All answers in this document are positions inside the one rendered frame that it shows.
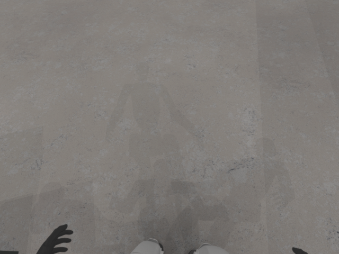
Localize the right robot shin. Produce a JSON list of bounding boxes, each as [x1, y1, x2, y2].
[[199, 243, 211, 249]]

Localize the robot left hand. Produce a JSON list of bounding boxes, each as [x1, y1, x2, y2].
[[37, 224, 73, 254]]

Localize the robot left thigh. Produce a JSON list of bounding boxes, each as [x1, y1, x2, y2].
[[131, 241, 164, 254]]

